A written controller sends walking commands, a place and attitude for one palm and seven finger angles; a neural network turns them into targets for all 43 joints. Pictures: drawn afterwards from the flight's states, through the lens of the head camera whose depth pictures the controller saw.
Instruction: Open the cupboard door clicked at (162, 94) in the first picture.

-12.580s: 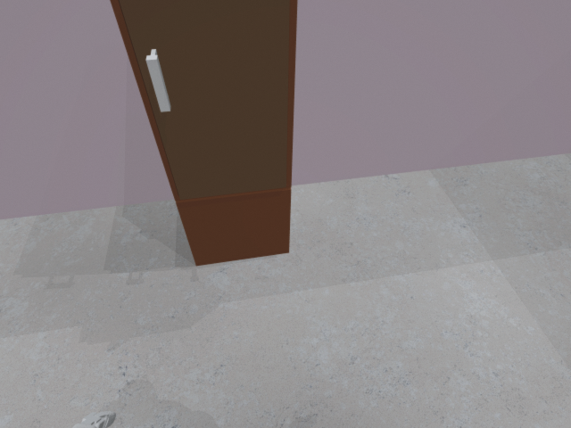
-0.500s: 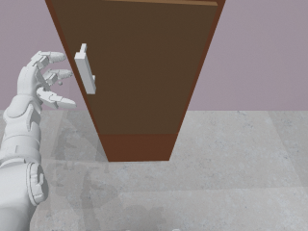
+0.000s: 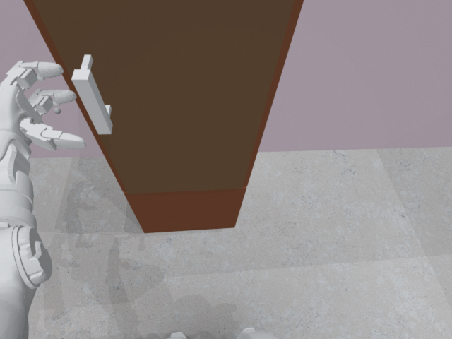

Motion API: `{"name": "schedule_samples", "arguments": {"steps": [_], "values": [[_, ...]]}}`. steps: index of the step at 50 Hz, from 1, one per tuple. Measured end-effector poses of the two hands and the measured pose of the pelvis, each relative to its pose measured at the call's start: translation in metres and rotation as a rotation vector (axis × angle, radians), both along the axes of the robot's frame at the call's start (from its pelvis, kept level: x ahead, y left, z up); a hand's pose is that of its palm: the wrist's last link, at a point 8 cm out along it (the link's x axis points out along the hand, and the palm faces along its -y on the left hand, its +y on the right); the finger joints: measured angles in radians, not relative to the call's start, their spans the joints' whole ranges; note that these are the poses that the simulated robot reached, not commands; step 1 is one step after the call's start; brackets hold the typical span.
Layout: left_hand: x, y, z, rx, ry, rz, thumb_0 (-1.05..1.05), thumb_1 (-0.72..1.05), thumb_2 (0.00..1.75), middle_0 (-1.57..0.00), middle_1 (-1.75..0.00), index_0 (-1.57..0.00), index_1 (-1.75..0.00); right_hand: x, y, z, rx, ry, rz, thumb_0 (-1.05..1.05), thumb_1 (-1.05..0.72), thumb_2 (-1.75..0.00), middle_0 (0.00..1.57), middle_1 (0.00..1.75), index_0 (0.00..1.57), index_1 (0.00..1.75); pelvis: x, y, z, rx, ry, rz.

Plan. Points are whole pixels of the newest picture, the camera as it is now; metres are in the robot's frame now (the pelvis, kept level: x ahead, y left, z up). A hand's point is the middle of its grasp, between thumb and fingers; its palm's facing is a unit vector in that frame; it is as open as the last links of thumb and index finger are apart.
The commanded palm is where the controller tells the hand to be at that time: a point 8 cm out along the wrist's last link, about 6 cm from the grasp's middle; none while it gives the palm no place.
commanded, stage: move the hooked fingers beside the handle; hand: left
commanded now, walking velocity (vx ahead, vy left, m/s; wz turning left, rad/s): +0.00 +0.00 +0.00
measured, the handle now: (96, 96) +0.52 +0.20 +0.11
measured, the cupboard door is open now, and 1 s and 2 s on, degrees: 0 0 0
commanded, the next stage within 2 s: slide the fingers in behind the handle in 1.90 s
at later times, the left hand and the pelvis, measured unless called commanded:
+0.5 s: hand (57, 115) +0.47 +0.25 +0.11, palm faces +0.03 -1.00 +0.01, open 14.0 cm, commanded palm +0.45 +0.30 +0.11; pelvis +0.00 +0.01 +0.00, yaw +1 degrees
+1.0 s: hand (54, 116) +0.47 +0.26 +0.11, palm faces +0.01 -1.00 +0.02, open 14.0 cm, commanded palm +0.44 +0.30 +0.11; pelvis +0.00 +0.02 +0.00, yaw +0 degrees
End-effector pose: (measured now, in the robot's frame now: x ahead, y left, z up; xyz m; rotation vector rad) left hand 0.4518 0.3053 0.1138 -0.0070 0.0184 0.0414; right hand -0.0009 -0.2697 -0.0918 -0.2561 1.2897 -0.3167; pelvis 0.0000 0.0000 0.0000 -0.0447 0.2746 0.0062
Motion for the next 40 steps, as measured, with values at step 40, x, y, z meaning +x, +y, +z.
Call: {"name": "schedule_samples", "arguments": {"steps": [40], "values": [[0.0,0.008,-0.01,0.008,-0.008,-0.019,-0.01,-0.5,0.3,-0.3,-1.2,-0.3,-1.2,0.007,0.022,-0.005,0.016,0.02,0.019,0.0,-0.9,-0.9,0.2,0.3,0.21,0.3,0.003,0.017,-0.003,-0.015,0.011,0.01]]}}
